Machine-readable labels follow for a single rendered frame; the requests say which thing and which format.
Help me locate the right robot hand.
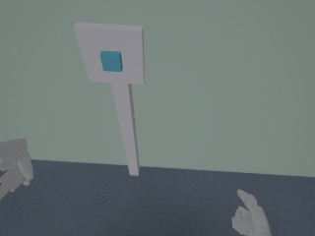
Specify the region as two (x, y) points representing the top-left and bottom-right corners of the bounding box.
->
(231, 189), (271, 236)

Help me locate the panel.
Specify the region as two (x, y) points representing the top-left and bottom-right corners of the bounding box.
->
(73, 22), (145, 176)

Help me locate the button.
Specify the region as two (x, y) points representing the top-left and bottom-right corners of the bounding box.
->
(99, 50), (123, 72)

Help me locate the left robot hand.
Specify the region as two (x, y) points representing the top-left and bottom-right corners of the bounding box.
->
(0, 138), (33, 202)

